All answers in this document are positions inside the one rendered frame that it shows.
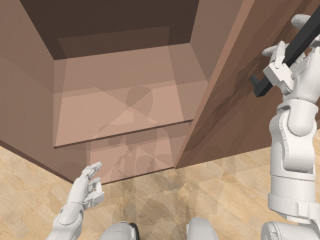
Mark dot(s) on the left robot forearm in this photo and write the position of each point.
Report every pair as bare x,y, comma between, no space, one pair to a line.
67,225

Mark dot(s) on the right robot forearm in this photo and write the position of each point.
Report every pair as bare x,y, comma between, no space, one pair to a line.
292,163

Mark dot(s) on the left robot hand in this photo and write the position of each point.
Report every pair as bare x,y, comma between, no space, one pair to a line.
82,192

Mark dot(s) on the right robot thigh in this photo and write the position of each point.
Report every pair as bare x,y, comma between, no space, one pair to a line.
200,229

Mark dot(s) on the left robot foot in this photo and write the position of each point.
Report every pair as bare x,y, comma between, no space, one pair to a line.
136,230

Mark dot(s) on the handle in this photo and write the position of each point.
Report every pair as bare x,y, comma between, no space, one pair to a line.
297,46

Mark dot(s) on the right robot hand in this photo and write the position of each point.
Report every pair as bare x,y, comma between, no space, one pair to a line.
306,72

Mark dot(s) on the robot right upper arm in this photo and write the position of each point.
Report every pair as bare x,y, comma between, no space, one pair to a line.
274,230

